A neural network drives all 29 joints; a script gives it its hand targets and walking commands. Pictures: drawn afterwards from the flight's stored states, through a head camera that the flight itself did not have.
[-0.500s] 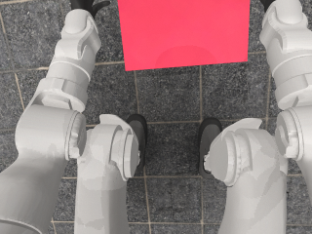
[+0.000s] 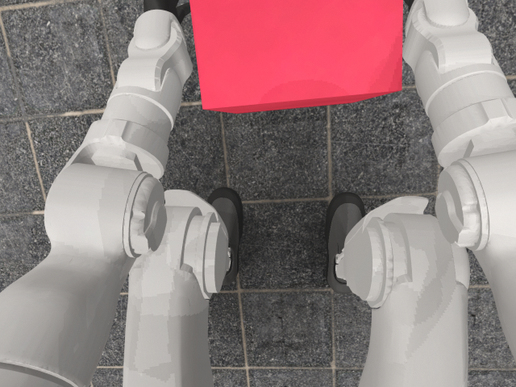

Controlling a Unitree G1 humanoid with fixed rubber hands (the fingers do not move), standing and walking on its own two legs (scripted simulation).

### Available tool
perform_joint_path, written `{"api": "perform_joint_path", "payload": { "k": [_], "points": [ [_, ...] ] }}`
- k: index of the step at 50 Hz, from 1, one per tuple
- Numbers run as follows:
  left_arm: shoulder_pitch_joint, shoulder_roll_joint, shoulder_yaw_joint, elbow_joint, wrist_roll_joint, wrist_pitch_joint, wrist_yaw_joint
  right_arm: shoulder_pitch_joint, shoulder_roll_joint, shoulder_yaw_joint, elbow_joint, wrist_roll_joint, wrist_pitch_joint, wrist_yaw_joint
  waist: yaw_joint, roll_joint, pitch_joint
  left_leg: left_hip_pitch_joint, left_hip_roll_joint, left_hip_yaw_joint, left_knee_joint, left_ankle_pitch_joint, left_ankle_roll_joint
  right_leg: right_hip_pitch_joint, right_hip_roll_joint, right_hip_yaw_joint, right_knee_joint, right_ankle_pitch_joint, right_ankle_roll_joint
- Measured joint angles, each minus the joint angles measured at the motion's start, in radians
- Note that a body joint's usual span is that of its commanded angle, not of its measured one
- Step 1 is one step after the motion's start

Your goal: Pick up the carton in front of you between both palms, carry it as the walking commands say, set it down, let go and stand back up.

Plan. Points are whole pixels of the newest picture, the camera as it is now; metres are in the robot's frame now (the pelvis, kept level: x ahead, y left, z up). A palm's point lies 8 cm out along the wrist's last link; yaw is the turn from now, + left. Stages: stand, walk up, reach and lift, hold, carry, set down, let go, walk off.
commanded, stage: reach and lift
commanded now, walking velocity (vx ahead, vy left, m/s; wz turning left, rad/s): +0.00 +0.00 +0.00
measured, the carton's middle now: (290, 30) +0.52 -0.01 -0.24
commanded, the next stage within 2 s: none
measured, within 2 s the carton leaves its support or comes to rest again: leaves its support in 0.12 s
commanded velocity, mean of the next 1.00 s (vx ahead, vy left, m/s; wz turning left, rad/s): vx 0.00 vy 0.00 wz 0.00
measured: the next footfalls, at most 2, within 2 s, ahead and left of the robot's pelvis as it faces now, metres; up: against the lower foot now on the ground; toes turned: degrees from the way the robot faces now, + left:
none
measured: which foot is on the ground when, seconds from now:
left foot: down 0.00-1.00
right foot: down 0.00-1.00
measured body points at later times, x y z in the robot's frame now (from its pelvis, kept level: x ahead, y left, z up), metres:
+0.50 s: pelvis +0.01 +0.01 +0.06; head +0.27 -0.02 +0.43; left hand +0.52 +0.13 -0.01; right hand +0.51 -0.18 -0.01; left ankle +0.13 +0.13 -0.34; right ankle +0.12 -0.12 -0.34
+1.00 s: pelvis +0.04 +0.01 +0.19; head +0.23 -0.02 +0.59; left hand +0.49 +0.13 +0.14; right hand +0.47 -0.18 +0.14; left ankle +0.13 +0.13 -0.34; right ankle +0.12 -0.12 -0.34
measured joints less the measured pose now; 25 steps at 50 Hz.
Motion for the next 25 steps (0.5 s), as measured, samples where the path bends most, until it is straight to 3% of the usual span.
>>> {"api": "perform_joint_path", "payload": {
  "k": [6, 12, 17, 25],
  "points": [
    [0.017, 0.010, 0.002, -0.044, 0.000, 0.064, -0.005, 0.041, 0.011, -0.002, -0.080, -0.007, 0.070, -0.011, -0.001, 0.008, -0.013, -0.013, -0.007, -0.006, 0.038, -0.004, -0.007, -0.014, 0.003, -0.001, 0.036, -0.002, -0.001],
    [0.177, -0.021, 0.018, -0.217, -0.009, 0.120, 0.006, 0.187, 0.045, -0.021, -0.251, -0.017, 0.140, -0.031, 0.006, 0.015, -0.093, 0.031, -0.025, -0.022, 0.041, -0.003, -0.018, 0.024, 0.023, 0.001, 0.033, -0.018, 0.011],
    [0.324, -0.093, 0.123, -0.351, 0.092, 0.189, -0.011, 0.319, 0.128, -0.158, -0.367, -0.124, 0.210, -0.010, -0.009, 0.005, -0.238, 0.085, -0.044, -0.032, -0.013, -0.034, -0.032, 0.073, 0.041, 0.011, -0.031, -0.025, 0.023],
    [0.390, -0.219, 0.343, -0.406, 0.356, 0.284, -0.077, 0.416, 0.235, -0.385, -0.418, -0.339, 0.289, 0.058, -0.012, -0.016, -0.420, 0.175, -0.043, -0.026, -0.182, -0.040, -0.017, 0.157, 0.056, 0.029, -0.208, 0.007, 0.032]
  ]
}}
